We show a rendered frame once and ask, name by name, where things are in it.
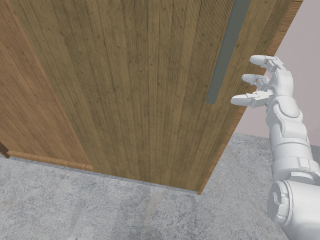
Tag handle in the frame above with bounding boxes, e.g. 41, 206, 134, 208
206, 0, 251, 105

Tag robot right forearm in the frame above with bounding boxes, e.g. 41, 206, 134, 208
265, 95, 320, 186

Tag robot right upper arm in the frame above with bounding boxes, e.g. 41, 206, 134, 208
266, 179, 320, 240

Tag wardrobe door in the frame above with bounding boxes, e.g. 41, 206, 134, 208
9, 0, 292, 192
0, 0, 91, 165

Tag robot right hand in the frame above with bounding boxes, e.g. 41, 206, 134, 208
230, 55, 294, 108

